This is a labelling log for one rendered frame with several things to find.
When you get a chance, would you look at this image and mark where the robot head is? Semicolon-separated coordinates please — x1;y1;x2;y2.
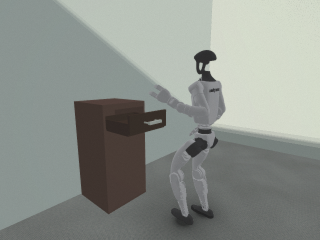
194;50;217;82

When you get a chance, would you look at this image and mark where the right robot upper arm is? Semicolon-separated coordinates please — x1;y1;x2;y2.
217;80;226;115

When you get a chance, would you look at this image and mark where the robot right hand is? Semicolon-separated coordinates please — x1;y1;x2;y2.
189;126;199;141

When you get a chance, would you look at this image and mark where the robot right foot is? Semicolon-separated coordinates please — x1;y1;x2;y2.
191;204;214;219

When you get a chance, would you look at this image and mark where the handle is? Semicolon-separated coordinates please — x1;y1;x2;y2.
144;119;162;125

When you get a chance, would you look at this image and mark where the robot left forearm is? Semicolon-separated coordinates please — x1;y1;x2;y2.
167;96;207;118

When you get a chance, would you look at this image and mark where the left robot upper arm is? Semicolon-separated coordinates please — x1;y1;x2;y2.
188;80;210;121

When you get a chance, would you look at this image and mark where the cabinet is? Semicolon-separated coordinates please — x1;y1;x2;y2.
74;98;146;214

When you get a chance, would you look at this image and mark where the drawer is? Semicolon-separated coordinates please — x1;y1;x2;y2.
105;109;166;137

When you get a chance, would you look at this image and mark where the robot right forearm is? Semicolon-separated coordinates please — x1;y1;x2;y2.
209;114;223;126

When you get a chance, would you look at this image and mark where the robot left hand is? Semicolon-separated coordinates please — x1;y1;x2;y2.
149;84;172;103

